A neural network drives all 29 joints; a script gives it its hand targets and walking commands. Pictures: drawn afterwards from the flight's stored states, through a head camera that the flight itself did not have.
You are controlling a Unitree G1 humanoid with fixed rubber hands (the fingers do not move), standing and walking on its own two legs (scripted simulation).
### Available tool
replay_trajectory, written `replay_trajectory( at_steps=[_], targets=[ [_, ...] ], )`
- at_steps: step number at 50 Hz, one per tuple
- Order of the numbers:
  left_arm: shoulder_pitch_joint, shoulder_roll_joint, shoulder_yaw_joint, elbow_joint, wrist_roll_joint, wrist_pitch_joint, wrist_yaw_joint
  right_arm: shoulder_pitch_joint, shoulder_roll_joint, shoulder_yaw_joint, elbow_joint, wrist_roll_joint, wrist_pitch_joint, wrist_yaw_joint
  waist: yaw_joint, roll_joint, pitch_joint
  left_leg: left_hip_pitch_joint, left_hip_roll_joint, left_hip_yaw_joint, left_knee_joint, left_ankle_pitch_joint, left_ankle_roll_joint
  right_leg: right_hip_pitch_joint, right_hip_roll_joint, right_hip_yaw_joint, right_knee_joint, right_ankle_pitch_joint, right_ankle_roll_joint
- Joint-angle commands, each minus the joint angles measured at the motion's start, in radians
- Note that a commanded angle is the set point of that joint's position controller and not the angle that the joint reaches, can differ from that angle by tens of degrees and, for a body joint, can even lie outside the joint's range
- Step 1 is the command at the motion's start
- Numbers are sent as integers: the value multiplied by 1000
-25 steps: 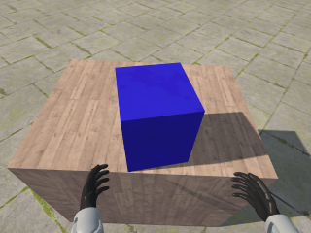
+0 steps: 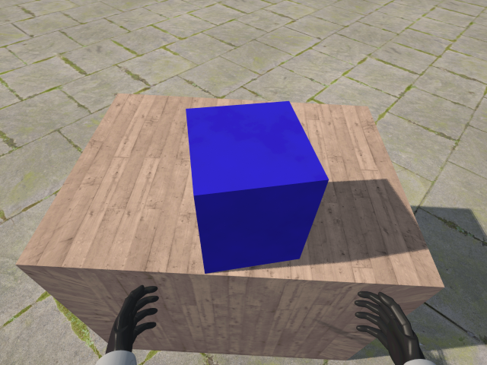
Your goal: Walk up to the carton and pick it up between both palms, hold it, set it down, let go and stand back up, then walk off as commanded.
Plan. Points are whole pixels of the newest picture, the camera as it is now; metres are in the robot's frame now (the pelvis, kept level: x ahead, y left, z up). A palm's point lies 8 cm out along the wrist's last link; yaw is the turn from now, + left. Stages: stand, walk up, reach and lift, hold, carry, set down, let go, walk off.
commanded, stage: set down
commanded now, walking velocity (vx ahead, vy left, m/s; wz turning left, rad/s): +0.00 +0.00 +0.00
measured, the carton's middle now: (246, 188) +0.44 +0.01 +0.02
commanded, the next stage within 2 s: let go in 1.60 s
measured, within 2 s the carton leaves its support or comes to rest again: neither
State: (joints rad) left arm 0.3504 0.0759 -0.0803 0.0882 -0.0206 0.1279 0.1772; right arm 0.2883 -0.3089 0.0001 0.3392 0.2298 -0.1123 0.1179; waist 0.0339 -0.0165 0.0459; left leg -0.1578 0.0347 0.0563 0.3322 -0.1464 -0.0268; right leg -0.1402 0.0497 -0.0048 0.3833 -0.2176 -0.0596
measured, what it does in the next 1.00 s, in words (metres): stands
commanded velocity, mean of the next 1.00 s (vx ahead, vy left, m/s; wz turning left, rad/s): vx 0.00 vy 0.00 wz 0.00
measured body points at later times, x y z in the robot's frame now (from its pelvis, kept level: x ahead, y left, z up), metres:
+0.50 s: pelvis +0.00 +0.02 +0.00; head +0.02 +0.02 +0.45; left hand +0.17 +0.22 -0.06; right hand +0.19 -0.22 -0.06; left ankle +0.02 +0.14 -0.75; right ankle -0.01 -0.08 -0.75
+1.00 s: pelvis +0.01 +0.02 +0.00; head +0.04 +0.02 +0.45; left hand +0.17 +0.24 -0.08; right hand +0.18 -0.21 -0.09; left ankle +0.02 +0.14 -0.75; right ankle -0.01 -0.08 -0.75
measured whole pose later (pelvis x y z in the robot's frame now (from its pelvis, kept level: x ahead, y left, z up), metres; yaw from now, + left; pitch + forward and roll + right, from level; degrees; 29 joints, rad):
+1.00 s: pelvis +0.01 +0.02 +0.00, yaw +0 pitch -1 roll +0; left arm 0.26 0.18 -0.05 0.39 -0.02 0.09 0.07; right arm 0.21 -0.22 -0.02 0.66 0.06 -0.22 0.06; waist 0.03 0.00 0.08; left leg -0.18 0.02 0.06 0.37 -0.18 0.00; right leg -0.14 0.03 0.00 0.37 -0.22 -0.03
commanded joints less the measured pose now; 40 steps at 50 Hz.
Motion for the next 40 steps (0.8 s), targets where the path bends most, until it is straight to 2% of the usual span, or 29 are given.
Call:
replay_trajectory(
  at_steps=[1, 2, 5, 7, 8, 9, 10, 11, 12, 13, 14, 16, 17, 18, 19, 20, 22, 24, 25, 27, 28, 30, 32, 33, 35, 36, 37, 39, 40],
  targets=[
    [-75, 62, 14, -208, 0, -72, 9, -96, -155, -78, -182, -1, -68, 6, 13, -55, -159, 148, -32, -7, 0, 160, 9, -80, -50, 48, -106, 205, 37],
    [-74, 61, 8, -172, 7, -73, 8, -85, -144, -78, -143, -14, -69, 5, 1, -55, -144, 149, -32, -12, 8, 151, 11, -93, -46, 50, -106, 185, 35],
    [-62, 82, 24, -121, 13, -75, -2, -86, -135, -75, -111, -27, -78, 6, 7, -66, -142, 143, -32, -8, 15, 147, 8, -96, -43, 40, -106, 172, 37],
    [-86, 85, 19, -148, 8, -79, 1, -108, -145, -94, -112, -33, -84, 9, 5, -38, -160, 146, -28, -8, 16, 143, 5, -114, -45, 37, -104, 153, 29],
    [-86, 96, 20, -139, -1, -80, -2, -107, -136, -87, -113, -31, -86, 9, 4, -48, -163, 139, -29, -4, 19, 140, 6, -109, -45, 40, -106, 153, 32],
    [-79, 95, 20, -140, 3, -80, 2, -99, -138, -88, -89, -31, -84, 13, 3, -19, -171, 150, -27, -9, 21, 149, 5, -105, -45, 33, -104, 152, 29],
    [-79, 103, 21, -108, 3, -74, -8, -95, -124, -81, -70, -38, -83, 7, 4, -48, -156, 140, -32, -3, 22, 138, 5, -105, -50, 44, -108, 152, 34],
    [-92, 92, 12, -138, 2, -75, -4, -103, -134, -86, -79, -37, -82, 11, 1, -17, -172, 164, -25, -10, 22, 150, 0, -116, -48, 34, -108, 159, 28],
    [-74, 90, 8, -100, 1, -67, -9, -91, -139, -91, -47, -45, -80, 13, -7, -24, -159, 166, -22, -17, 18, 150, -2, -129, -40, 28, -112, 135, 24],
    [-92, 94, 7, -104, -2, -69, -8, -108, -137, -95, -48, -51, -84, 14, 1, -12, -171, 177, -22, -15, 21, 143, -4, -131, -40, 25, -110, 123, 19],
    [-101, 100, 9, -113, -5, -71, -7, -116, -140, -97, -48, -48, -84, 18, 0, -26, -177, 168, -18, -19, 25, 144, -3, -126, -33, 18, -109, 108, 20],
    [-93, 105, 13, -44, 6, -62, -16, -111, -134, -96, 3, -63, -79, 17, -1, -11, -147, 163, -21, -19, 28, 124, -3, -140, -41, 22, -110, 94, 17],
    [-89, 100, 17, -24, 8, -59, -19, -110, -122, -91, -3, -70, -79, 15, -1, -28, -141, 158, -20, -19, 26, 126, 2, -142, -40, 20, -111, 97, 18],
    [-97, 101, 13, -82, 5, -71, -14, -117, -134, -91, -21, -58, -86, 18, 2, -18, -163, 169, -16, -20, 25, 149, -4, -136, -33, 12, -105, 124, 19],
    [-95, 104, 13, -41, 7, -71, -20, -115, -131, -93, 0, -66, -88, 17, 2, -11, -156, 171, -17, -20, 27, 154, -6, -127, -33, 10, -106, 142, 17],
    [-110, 106, 14, -45, 8, -70, -19, -126, -125, -98, 9, -73, -88, 15, -7, -2, -147, 164, -19, -20, 25, 145, -8, -129, -35, 10, -109, 131, 20],
    [-124, 113, 15, -41, 11, -71, -21, -128, -120, -86, 21, -71, -91, 14, 1, 5, -149, 166, -17, -19, 30, 144, -7, -129, -33, 14, -104, 127, 18],
    [-123, 128, 19, 8, 12, -65, -31, -133, -113, -90, 55, -88, -88, 11, 0, -14, -136, 157, -22, -15, 26, 125, -3, -132, -34, 10, -110, 108, 19],
    [-136, 129, 29, -20, 8, -69, -27, -155, -115, -96, 22, -84, -93, 14, 8, -16, -148, 154, -18, -15, 32, 132, -1, -132, -36, 5, -98, 110, 22],
    [-124, 131, 30, 44, 11, -67, -38, -134, -100, -88, 63, -98, -94, 1, -2, -19, -133, 145, -23, -11, 32, 135, 0, -120, -38, 10, -104, 139, 25],
    [-117, 145, 39, 49, 12, -70, -46, -123, -97, -78, 62, -100, -97, -5, 9, -35, -133, 140, -27, -3, 35, 144, -1, -103, -45, 16, -103, 156, 34],
    [-135, 146, 31, 15, 8, -79, -44, -148, -110, -87, 48, -105, -110, -6, 3, -23, -167, 152, -24, -12, 36, 161, 2, -99, -36, 4, -96, 181, 30],
    [-131, 164, 42, 102, 9, -71, -64, -127, -71, -72, 99, -124, -105, -22, -5, -34, -127, 142, -31, 0, 33, 128, 5, -105, -50, 13, -104, 171, 35],
    [-147, 164, 48, 62, 7, -79, -66, -136, -81, -81, 87, -122, -114, -28, 5, -31, -140, 143, -26, 5, 31, 138, 1, -99, -53, 14, -100, 192, 38],
    [-141, 172, 50, 92, 4, -82, -75, -126, -71, -74, 110, -133, -121, -36, 0, -33, -139, 140, -30, 6, 34, 139, 2, -85, -54, 20, -100, 216, 39],
    [-150, 170, 40, 73, 7, -85, -71, -144, -82, -84, 105, -130, -127, -33, -1, -2, -159, 159, -25, -1, 31, 149, 0, -96, -48, 6, -94, 203, 34],
    [-148, 178, 41, 78, 7, -83, -73, -132, -73, -75, 123, -130, -128, -34, -1, 4, -170, 165, -26, -2, 35, 157, -3, -88, -43, 6, -100, 200, 33],
    [-143, 170, 51, 90, 12, -87, -78, -130, -68, -71, 127, -137, -141, -39, 1, 4, -158, 169, -28, -1, 39, 180, -5, -83, -43, 6, -95, 238, 36],
    [-135, 170, 48, 97, 5, -88, -82, -133, -78, -81, 124, -142, -145, -41, 2, -15, -159, 175, -24, -1, 37, 174, -4, -94, -43, 4, -94, 237, 39]
  ],
)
